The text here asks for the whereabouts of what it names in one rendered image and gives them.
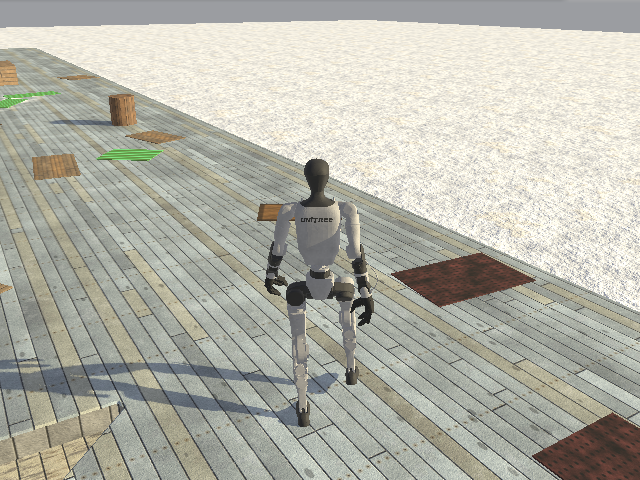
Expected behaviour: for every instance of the right robot shin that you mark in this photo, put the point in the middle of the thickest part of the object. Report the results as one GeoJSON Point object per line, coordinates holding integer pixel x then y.
{"type": "Point", "coordinates": [349, 342]}

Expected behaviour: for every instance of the robot right foot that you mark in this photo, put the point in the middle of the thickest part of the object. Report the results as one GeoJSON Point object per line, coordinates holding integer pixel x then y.
{"type": "Point", "coordinates": [351, 377]}

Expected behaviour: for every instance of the robot right upper arm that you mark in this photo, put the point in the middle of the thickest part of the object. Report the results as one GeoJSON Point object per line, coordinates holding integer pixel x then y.
{"type": "Point", "coordinates": [352, 226]}

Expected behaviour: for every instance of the robot left forearm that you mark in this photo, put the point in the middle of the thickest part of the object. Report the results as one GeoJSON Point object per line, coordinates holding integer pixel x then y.
{"type": "Point", "coordinates": [273, 264]}

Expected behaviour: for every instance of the robot right forearm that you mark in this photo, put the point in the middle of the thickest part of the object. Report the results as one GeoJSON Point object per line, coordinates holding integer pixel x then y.
{"type": "Point", "coordinates": [361, 275]}

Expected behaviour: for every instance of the robot left upper arm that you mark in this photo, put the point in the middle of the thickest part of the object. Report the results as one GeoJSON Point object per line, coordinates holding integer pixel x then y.
{"type": "Point", "coordinates": [286, 213]}

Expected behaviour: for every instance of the robot right hand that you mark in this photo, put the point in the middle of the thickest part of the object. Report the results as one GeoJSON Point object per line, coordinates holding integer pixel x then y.
{"type": "Point", "coordinates": [369, 309]}

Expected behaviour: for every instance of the robot left hand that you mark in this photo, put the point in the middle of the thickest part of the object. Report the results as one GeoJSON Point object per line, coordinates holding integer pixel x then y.
{"type": "Point", "coordinates": [279, 281]}

